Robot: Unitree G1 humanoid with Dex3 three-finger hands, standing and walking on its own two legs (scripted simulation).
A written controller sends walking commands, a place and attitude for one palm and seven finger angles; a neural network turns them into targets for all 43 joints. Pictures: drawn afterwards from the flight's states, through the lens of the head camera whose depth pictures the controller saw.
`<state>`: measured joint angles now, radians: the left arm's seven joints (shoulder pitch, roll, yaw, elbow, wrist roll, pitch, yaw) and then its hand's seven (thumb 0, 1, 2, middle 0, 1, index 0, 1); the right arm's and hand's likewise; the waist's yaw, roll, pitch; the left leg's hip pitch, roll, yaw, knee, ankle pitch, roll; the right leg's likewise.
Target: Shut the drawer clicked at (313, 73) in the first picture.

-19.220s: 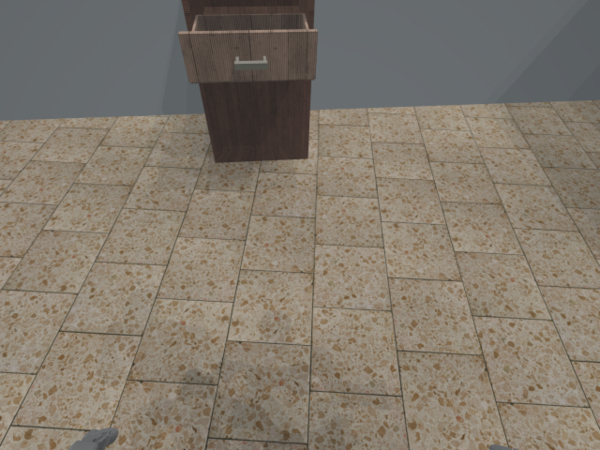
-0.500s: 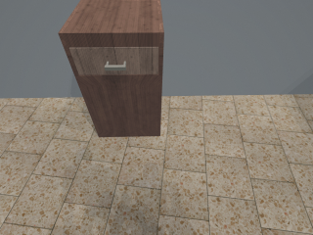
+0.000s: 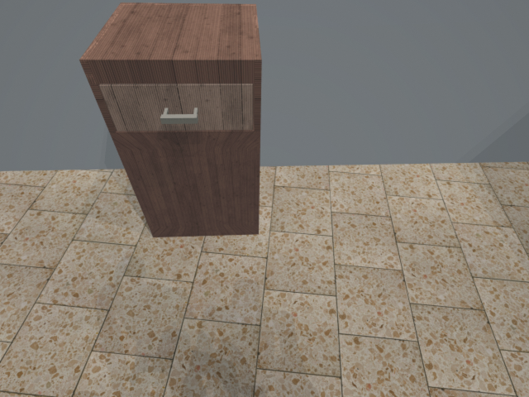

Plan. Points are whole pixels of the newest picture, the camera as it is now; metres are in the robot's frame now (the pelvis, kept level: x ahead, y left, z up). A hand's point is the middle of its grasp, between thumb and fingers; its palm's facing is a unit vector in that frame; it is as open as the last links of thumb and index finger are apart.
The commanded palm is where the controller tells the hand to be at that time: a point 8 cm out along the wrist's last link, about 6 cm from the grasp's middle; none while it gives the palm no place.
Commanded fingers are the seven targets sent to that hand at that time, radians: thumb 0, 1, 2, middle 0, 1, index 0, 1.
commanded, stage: look to check the result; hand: left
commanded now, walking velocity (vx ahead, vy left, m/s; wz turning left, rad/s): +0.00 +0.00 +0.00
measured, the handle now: (180, 115) +0.87 +0.29 -0.09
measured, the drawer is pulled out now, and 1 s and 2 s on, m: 0.00 0.00 0.00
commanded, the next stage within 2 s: stand and wait in 0.50 s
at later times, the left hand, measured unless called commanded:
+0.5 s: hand out of the picture +0.00 +0.15 -0.18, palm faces +0.05 -0.98 -0.17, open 7.4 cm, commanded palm none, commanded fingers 0.00 0.90 0.90 -0.20 -0.30 -0.20 -0.30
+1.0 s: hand out of the picture +0.01 +0.15 -0.17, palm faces +0.05 -0.98 -0.19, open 7.4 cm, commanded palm none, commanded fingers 0.00 0.90 0.90 -0.20 -0.30 -0.20 -0.30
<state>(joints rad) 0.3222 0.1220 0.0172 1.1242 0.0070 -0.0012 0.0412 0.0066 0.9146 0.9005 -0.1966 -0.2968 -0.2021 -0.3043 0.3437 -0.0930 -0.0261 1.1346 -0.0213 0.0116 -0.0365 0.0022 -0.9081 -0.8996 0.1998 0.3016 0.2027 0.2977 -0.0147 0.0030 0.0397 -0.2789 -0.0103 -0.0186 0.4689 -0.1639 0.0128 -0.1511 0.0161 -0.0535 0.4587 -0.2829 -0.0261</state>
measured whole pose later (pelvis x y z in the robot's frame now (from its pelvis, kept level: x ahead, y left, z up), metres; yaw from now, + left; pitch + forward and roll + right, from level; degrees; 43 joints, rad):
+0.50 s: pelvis +0.02 -0.01 +0.00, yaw +0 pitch -2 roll +0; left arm 0.31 0.12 0.01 1.14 0.00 -0.01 0.04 0.00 0.91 0.90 -0.20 -0.30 -0.20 -0.30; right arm 0.28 -0.13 -0.02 1.14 -0.02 0.01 -0.04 0.01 -0.92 -0.90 0.20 0.30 0.20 0.30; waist 0.00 0.01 0.05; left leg -0.23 0.00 -0.02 0.45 -0.18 0.00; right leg -0.10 0.03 -0.05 0.42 -0.29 -0.04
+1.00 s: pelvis +0.03 -0.02 +0.00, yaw +0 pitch -2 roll +0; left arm 0.31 0.13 0.01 1.13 0.00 -0.01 0.04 0.00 0.91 0.90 -0.20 -0.30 -0.20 -0.30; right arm 0.29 -0.12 -0.02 1.15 -0.02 0.01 -0.04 0.00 -0.91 -0.90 0.20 0.30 0.20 0.30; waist -0.01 0.01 0.06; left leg -0.22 0.01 -0.02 0.44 -0.19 -0.01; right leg -0.08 0.04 -0.05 0.41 -0.30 -0.05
